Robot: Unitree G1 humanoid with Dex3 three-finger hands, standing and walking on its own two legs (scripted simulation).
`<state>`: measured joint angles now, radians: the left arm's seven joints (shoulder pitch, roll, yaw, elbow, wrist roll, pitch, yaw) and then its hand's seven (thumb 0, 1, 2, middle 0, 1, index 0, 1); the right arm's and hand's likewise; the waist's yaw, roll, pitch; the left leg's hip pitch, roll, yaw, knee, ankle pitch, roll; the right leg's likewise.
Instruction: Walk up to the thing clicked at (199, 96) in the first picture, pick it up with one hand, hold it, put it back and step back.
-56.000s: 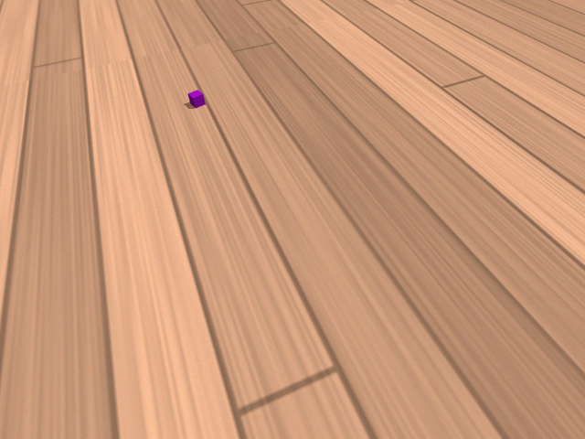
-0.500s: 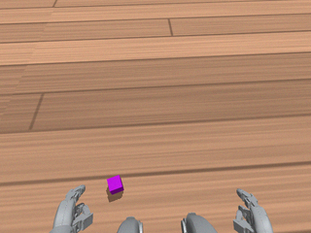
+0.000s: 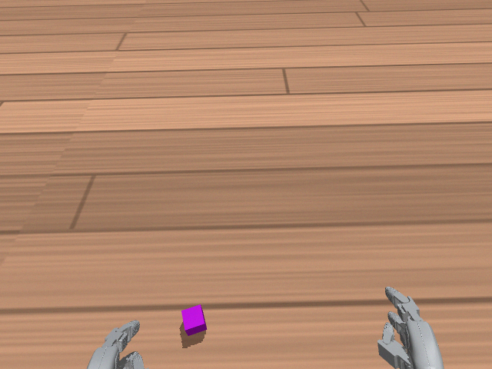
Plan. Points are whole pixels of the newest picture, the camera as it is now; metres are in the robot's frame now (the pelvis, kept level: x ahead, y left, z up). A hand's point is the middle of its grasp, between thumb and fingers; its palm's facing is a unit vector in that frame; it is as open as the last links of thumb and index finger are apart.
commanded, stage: home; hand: left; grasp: from above
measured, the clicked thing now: (194, 320) +0.43 +0.21 -0.68
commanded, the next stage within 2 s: stand in 1.72 s
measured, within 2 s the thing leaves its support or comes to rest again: neither
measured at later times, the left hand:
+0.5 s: hand out of the picture +0.16 +0.18 -0.05, palm faces +0.04 -0.98 -0.19, open 7.8 cm
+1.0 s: hand out of the picture +0.16 +0.18 -0.05, palm faces +0.04 -0.98 -0.20, open 7.6 cm
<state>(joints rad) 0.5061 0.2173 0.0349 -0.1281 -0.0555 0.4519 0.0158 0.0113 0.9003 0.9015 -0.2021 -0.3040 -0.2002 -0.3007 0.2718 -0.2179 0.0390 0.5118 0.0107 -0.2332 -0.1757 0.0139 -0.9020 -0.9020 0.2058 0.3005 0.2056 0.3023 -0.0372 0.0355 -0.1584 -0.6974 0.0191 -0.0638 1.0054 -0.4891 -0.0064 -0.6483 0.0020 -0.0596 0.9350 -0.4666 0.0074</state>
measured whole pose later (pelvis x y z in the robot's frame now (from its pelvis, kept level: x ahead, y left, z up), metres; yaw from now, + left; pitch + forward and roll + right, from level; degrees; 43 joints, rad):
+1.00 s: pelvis +0.00 +0.00 +0.00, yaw -1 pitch +10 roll -3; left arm 0.50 0.23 0.03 -0.13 -0.05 0.45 0.02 0.01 0.87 0.88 -0.20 -0.30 -0.20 -0.29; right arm 0.29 -0.22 0.04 0.54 0.01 -0.23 -0.17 0.02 -0.90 -0.90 0.21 0.30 0.21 0.30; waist -0.04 0.04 -0.16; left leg -0.69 0.02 -0.05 1.01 -0.50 0.00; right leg -0.65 0.00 -0.05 0.94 -0.47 0.01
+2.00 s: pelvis +0.00 +0.00 +0.02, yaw +0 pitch +3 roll +0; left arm 0.22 0.28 0.03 0.50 0.05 0.11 0.03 0.01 0.90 0.90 -0.20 -0.30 -0.20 -0.30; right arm 0.16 -0.27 -0.01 0.79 -0.06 -0.05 -0.02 0.01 -0.90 -0.90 0.21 0.30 0.21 0.30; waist 0.02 -0.02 0.02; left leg -0.46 -0.01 -0.02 0.82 -0.41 0.01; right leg -0.45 -0.03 -0.01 0.82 -0.42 0.01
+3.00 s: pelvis +0.00 +0.00 +0.07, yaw +0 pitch -4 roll +0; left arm 0.13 0.29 0.04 1.15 0.02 0.00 0.02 0.01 0.90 0.90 -0.20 -0.30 -0.20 -0.30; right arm 0.14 -0.30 -0.02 1.13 -0.02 0.00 -0.01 0.01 -0.91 -0.90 0.20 0.30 0.20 0.30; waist 0.01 0.01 0.06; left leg -0.10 0.00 -0.03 0.34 -0.18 0.00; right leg -0.08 -0.02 -0.04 0.33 -0.18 0.01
